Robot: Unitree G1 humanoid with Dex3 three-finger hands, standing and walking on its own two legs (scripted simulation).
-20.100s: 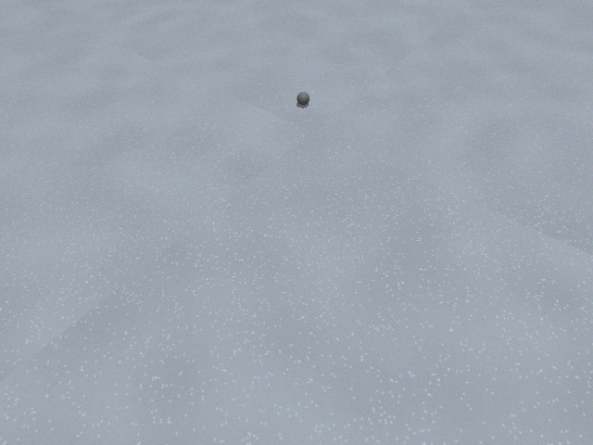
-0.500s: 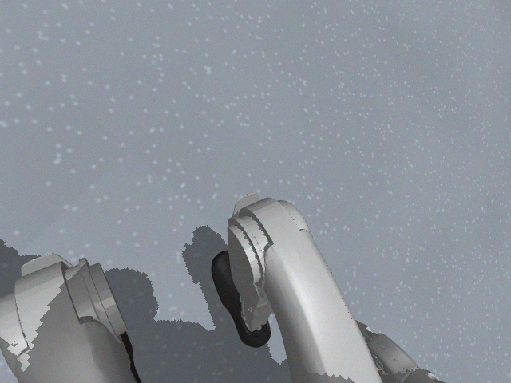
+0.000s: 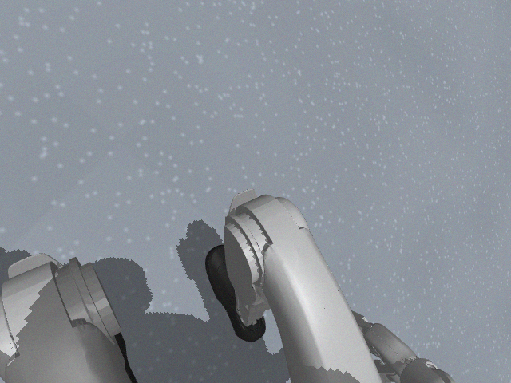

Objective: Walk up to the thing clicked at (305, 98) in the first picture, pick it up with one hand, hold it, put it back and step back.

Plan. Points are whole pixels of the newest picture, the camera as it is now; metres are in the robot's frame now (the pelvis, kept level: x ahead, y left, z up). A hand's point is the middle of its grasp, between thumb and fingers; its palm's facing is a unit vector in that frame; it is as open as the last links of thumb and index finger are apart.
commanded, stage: close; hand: left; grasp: from above
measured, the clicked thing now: out of the picture +0.46 +0.37 -0.27
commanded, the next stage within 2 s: settle in 1.48 s
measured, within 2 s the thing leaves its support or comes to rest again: leaves its support in 1.88 s
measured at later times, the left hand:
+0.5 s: hand out of the picture +0.44 +0.35 -0.25, palm faces -0.46 -0.19 -0.87, open 11.5 cm
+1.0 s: hand out of the picture +0.45 +0.35 -0.25, palm faces -0.43 -0.17 -0.89, open 9.3 cm
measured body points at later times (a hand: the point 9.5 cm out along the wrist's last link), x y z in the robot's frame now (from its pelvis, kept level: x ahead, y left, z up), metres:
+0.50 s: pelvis +0.00 +0.00 +0.00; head +0.28 +0.14 +0.32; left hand +0.46 +0.36 -0.20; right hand +0.07 -0.25 -0.05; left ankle +0.06 +0.13 -0.28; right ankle +0.11 -0.12 -0.27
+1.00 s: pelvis +0.00 +0.00 +0.00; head +0.28 +0.14 +0.32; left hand +0.47 +0.35 -0.20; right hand +0.07 -0.25 -0.05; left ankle +0.06 +0.13 -0.28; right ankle +0.11 -0.12 -0.27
